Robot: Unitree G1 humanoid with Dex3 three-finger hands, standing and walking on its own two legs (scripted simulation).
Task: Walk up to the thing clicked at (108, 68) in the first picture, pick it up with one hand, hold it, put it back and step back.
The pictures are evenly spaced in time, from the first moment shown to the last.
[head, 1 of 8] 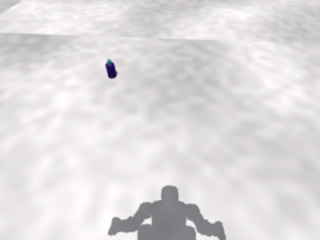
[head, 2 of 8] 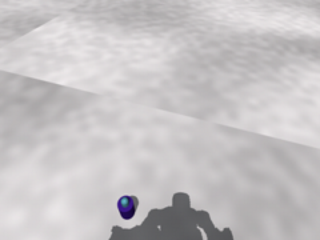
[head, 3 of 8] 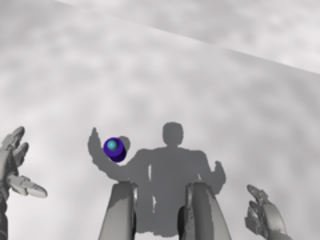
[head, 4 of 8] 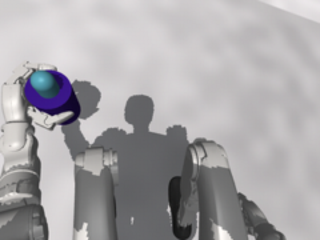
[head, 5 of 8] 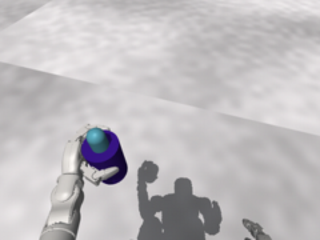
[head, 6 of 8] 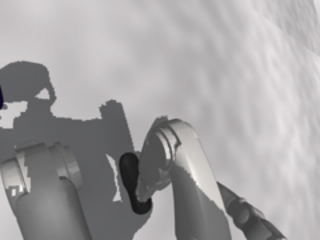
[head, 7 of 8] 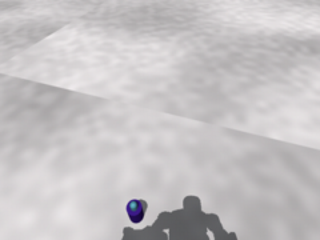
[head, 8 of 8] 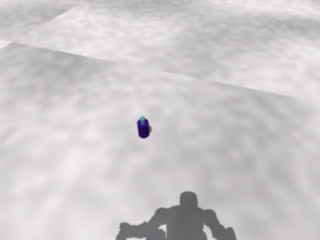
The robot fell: no
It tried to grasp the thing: yes
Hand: left
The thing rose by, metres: 0.68
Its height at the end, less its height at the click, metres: +0.00
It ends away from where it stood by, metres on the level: 0.02
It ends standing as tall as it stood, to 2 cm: yes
